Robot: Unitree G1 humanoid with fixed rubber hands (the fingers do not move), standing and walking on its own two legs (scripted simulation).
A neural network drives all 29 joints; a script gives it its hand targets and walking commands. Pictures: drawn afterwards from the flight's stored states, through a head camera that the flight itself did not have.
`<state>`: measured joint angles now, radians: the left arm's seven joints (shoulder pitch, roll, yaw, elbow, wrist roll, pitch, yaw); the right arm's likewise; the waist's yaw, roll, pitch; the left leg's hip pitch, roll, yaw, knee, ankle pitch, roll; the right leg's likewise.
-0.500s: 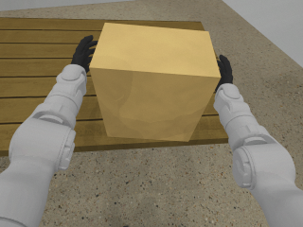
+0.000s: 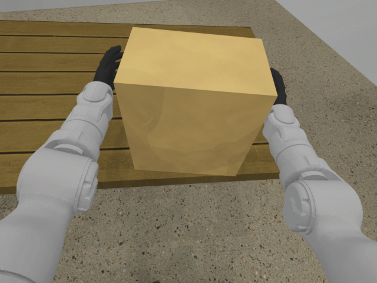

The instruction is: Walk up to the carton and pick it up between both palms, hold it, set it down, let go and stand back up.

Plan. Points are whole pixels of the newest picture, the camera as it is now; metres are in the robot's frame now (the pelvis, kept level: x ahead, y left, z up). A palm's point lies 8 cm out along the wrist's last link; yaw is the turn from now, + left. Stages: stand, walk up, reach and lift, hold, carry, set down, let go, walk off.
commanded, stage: reach and lift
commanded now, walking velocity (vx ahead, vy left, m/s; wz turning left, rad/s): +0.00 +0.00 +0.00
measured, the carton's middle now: (191, 111) +0.47 -0.01 +0.08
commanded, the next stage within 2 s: none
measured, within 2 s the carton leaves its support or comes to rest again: leaves its support in 0.98 s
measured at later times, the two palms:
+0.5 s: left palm (105, 85) +0.48 +0.17 +0.14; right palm (274, 107) +0.45 -0.18 +0.12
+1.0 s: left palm (106, 86) +0.47 +0.17 +0.15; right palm (276, 113) +0.43 -0.19 +0.13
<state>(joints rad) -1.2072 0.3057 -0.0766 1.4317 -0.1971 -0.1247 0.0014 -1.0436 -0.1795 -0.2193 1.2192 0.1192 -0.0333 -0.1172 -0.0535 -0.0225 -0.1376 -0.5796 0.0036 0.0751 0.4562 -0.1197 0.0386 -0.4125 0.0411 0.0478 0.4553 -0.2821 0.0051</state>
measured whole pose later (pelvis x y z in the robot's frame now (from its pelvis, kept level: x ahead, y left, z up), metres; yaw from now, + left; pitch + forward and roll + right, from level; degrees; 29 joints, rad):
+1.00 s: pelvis -0.01 -0.01 +0.00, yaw +0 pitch +14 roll -1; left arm -1.20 0.28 0.29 1.44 0.06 -0.17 -0.04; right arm -0.95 -0.04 -0.55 1.07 -0.27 -0.20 -0.09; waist -0.05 -0.02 -0.13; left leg -0.57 0.00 0.08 0.40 -0.07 0.04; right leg -0.43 0.04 0.04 0.46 -0.26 0.00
